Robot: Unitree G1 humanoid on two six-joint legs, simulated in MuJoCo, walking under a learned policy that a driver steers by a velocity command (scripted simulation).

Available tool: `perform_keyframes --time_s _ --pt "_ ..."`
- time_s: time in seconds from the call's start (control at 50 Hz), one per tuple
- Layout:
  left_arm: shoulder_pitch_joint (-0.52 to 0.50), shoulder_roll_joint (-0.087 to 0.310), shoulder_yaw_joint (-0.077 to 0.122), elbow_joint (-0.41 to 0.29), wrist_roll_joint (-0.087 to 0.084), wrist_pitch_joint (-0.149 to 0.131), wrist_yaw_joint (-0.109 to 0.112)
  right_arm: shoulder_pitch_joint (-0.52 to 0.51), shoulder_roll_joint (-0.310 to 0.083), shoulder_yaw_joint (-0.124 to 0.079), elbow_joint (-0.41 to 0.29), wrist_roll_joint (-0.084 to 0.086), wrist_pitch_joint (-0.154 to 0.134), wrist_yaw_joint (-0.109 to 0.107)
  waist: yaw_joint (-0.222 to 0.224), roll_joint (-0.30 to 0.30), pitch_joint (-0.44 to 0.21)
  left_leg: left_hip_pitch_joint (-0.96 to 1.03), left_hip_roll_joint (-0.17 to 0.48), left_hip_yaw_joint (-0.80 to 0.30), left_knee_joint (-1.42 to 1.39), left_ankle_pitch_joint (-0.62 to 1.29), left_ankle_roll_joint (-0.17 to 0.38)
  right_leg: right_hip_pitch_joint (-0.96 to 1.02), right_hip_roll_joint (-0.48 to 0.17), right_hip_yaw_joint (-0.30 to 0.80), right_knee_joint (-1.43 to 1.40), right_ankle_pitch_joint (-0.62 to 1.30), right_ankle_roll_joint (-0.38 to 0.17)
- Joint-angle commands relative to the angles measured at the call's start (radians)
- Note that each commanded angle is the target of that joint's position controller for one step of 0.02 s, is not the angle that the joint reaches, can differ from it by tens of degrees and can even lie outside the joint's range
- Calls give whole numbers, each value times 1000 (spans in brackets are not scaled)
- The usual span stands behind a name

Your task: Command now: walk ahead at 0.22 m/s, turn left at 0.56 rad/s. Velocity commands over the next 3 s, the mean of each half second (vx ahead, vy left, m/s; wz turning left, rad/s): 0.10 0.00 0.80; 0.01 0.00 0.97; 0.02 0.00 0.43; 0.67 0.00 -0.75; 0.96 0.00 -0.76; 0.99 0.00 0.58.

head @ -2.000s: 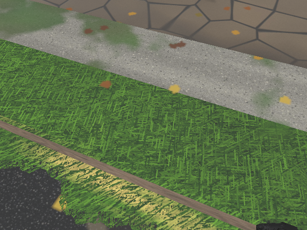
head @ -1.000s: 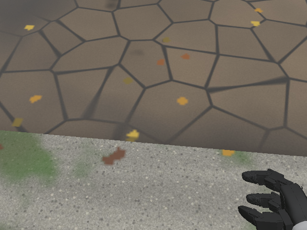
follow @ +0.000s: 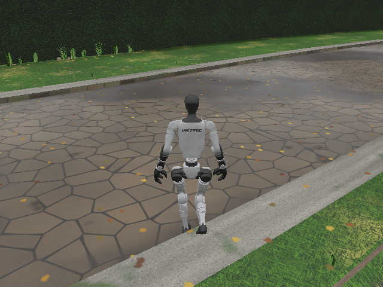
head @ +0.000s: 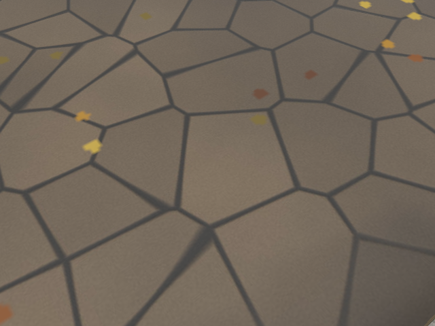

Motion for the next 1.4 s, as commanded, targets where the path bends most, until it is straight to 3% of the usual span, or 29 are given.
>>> perform_keyframes --time_s 0.02,0.04,0.08,0.14,0.22,0.3,0.4,0.54,0.6,0.66,0.68,0.7,0.72,0.76,0.82,0.9,1.0,1.1,1.18,1.2,1.22,1.24,1.26,1.28,1.3,1.32,1.34,1.38,1.4 --pt "38 69 -15 -154 48 -4 1 146 -183 -63 -72 32 37 -45 -36 -83 -427 764 518 -599 51 792 351 -647 -83 81 351 154 42" --pt "-32 75 -15 -167 83 12 -10 148 -142 -48 -53 41 44 -57 -31 -163 -318 543 467 -597 -3 648 318 -623 -101 75 279 167 43" --pt "-121 30 -30 -208 82 76 -8 185 -103 -23 -2 24 50 -48 -12 -131 -158 199 361 -526 -8 595 227 -569 -111 51 155 146 32" --pt "-168 -10 -44 -247 69 112 7 149 -175 -32 -23 -12 39 -47 3 -45 -178 91 248 -479 7 686 100 -574 -90 10 167 235 26" --pt "-253 -15 -38 -284 66 122 4 137 -157 -29 -30 28 58 -77 -27 63 -185 177 120 -510 49 322 -54 -675 -60 57 30 413 55" --pt "-377 -45 -55 -355 67 122 -6 187 -140 -37 -48 27 89 -106 -104 90 -142 341 110 -627 39 48 -45 -818 -36 96 -153 441 98" --pt "-439 3 -45 -383 61 90 -23 169 -168 -64 -85 18 108 -104 -140 120 -123 460 124 -728 -11 -112 -26 -760 -37 155 -456 480 84" --pt "-462 66 -27 -365 26 69 -40 104 -209 -87 -131 11 124 -72 -155 130 -69 304 97 -807 -29 -154 -23 -374 -2 174 -881 496 59" --pt "-399 88 -12 -334 -3 64 -29 12 -216 -88 -164 5 130 -52 -109 132 -52 90 54 -837 -52 -284 -46 -5 13 183 -1109 482 56" --pt "-287 132 20 -303 -12 58 9 47 -181 -75 -142 -16 102 -35 -41 29 -49 -161 -60 -727 126 -691 -119 387 -89 200 -1353 440 37" --pt "-184 160 25 -307 -6 51 12 107 -117 -62 -136 -12 88 -33 -26 -43 -153 -203 -95 -561 339 -736 -133 533 -271 315 -1359 285 -4" --pt "-143 243 30 -338 12 50 7 79 -79 -60 -198 22 81 -42 11 -219 -227 -416 -178 -288 664 -837 -172 608 -586 649 -1454 161 -146" --pt "-108 196 31 -287 18 55 -3 -71 -230 -87 -236 -21 71 -41 68 -162 -159 -524 -76 -214 831 -647 -191 486 -535 664 -1505 203 -230" --pt "-179 135 17 -283 27 52 -21 -111 -193 -79 -240 -35 88 -33 10 -120 -75 -515 -42 -138 1097 -479 -172 279 -402 369 -1468 503 -217" --pt "-177 101 2 -285 30 45 -24 -57 -165 -65 -224 -22 138 -15 -49 -120 -89 -464 -9 -51 1366 -372 -176 117 -328 174 -1442 705 -196" --pt "-105 123 16 -266 36 40 -21 -135 -136 -47 -269 -5 176 -3 -43 -113 -81 -547 27 -59 1436 -279 -199 108 -345 146 -1454 541 -200" --pt "-13 152 38 -236 24 26 -9 -211 -122 -44 -304 -20 192 -5 -20 -102 -106 -593 85 -64 1334 -235 -216 226 -428 127 -1437 529 -234" --pt "30 158 56 -222 39 21 -5 -294 -87 -36 -348 -14 191 7 13 -135 -117 -511 178 -54 999 -247 -202 280 -491 46 -1413 497 -202" --pt "38 204 77 -219 44 42 -18 -285 -54 -22 -344 37 172 28 42 -231 -124 -9 137 68 447 -477 -136 62 -462 -92 -1413 291 -112" --pt "22 159 63 -225 53 59 -16 -254 -102 -46 -319 53 164 25 8 -157 -85 44 126 44 430 -403 -114 -47 -436 -128 -1406 204 -79" --pt "15 179 71 -227 53 67 -18 -216 -91 -47 -300 59 152 29 -5 -124 -61 161 107 49 414 -391 -108 -136 -434 -159 -1382 125 -52" --pt "-44 214 82 -225 41 74 -24 -127 -54 -37 -276 60 143 28 -73 -131 -73 256 97 70 312 -332 -92 -140 -446 -171 -1346 95 -47" --pt "-48 193 78 -218 35 85 -32 -40 -71 -43 -233 50 135 22 -99 -96 -83 356 82 59 297 -294 -85 -185 -433 -186 -1246 92 -38" --pt "-35 143 66 -207 36 97 -47 18 -93 -50 -210 45 121 8 -127 16 -60 380 136 -64 206 -307 -92 -219 -381 -209 -1052 89 -16" --pt "-26 40 40 -222 42 116 -73 36 -132 -32 -227 27 94 -9 -97 255 13 262 328 -346 29 -344 -116 -341 -293 -181 -718 -49 16" --pt "54 -24 20 -246 30 126 -84 11 -228 -27 -298 39 77 -23 -23 300 -67 215 574 -640 -77 124 -79 -363 -211 -45 -585 -5 38" --pt "-5 62 37 -252 29 137 -81 -2 -224 -41 -269 24 85 -51 -83 274 -170 151 548 -676 -176 -76 -18 -296 -188 69 -602 113 19" --pt "-31 95 44 -191 24 125 -62 -122 -103 -1 -238 19 93 -71 -20 295 -51 79 419 -436 -188 -486 -59 -294 -157 103 -590 252 10" --pt "-3 117 55 -151 23 125 -60 -151 -83 5 -242 15 95 -78 -8 284 -37 57 380 -337 -175 -413 -67 -273 -130 105 -545 294 18"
